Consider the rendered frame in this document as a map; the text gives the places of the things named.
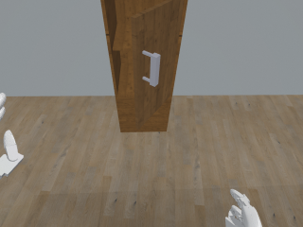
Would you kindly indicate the left robot hand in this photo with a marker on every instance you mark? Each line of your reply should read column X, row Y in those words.
column 10, row 160

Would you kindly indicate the cupboard door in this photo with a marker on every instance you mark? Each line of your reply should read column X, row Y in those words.
column 155, row 30

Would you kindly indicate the handle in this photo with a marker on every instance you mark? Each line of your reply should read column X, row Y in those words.
column 154, row 68

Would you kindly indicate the right robot hand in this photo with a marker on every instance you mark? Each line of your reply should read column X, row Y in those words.
column 246, row 215

